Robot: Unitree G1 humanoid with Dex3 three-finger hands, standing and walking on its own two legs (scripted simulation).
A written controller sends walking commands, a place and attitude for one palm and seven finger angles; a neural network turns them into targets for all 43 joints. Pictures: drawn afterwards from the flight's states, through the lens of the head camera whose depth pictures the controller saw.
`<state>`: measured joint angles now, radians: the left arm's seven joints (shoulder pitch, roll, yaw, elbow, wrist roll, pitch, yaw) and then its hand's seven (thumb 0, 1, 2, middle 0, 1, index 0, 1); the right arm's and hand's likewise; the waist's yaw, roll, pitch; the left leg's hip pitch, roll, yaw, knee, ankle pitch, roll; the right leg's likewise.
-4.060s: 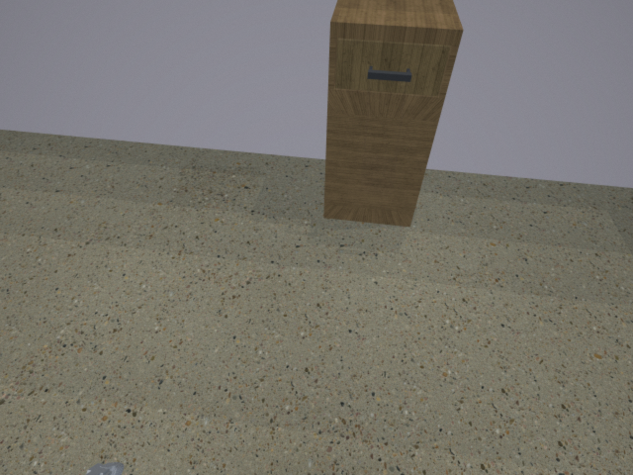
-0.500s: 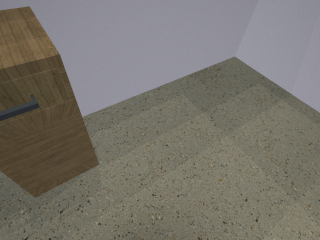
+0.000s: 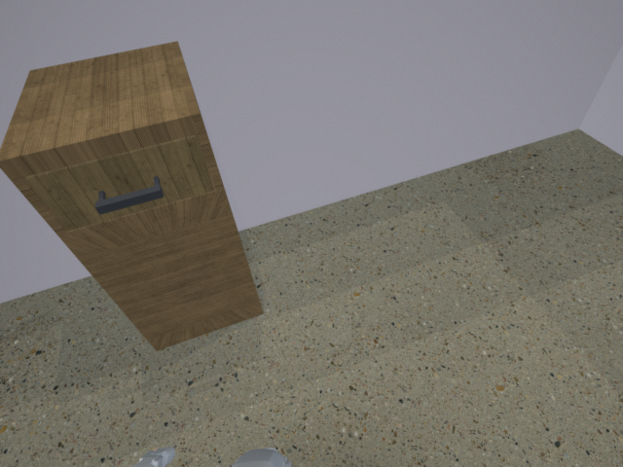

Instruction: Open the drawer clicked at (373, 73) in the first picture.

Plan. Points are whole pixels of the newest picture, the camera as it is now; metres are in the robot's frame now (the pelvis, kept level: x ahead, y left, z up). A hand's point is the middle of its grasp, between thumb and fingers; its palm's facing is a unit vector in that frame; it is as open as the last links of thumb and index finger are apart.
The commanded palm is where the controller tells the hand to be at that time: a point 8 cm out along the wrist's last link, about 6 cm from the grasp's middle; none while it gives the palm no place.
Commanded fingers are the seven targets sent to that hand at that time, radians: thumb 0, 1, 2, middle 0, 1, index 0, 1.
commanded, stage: turn to face it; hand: left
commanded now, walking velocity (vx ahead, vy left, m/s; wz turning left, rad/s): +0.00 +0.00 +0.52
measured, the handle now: (130, 193) +0.69 +0.42 -0.06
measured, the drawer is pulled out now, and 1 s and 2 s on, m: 0.00 0.00 0.00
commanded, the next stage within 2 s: take the last steps up to it in 0.40 s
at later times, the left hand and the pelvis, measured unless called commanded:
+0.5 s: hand out of the picture -0.08 +0.26 -0.18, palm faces +0.31 -0.91 -0.28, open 7.4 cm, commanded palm none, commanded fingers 0.00 0.90 0.90 -0.20 -0.30 -0.20 -0.30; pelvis -0.03 +0.04 -0.01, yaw +13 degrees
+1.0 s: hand out of the picture -0.07 +0.15 -0.16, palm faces +0.38 -0.91 -0.15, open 7.4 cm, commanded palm none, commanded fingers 0.00 0.90 0.90 -0.20 -0.30 -0.20 -0.30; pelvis +0.04 +0.04 +0.01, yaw +18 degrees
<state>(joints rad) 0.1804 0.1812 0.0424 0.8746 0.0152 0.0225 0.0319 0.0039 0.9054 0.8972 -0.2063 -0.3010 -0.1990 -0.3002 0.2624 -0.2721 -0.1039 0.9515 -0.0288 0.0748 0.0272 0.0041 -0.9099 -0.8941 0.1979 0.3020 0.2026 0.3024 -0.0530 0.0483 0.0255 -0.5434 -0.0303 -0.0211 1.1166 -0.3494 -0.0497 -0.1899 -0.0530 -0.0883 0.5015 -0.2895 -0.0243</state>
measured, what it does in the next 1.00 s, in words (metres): steps on the spot, turning left: left foot, then right foot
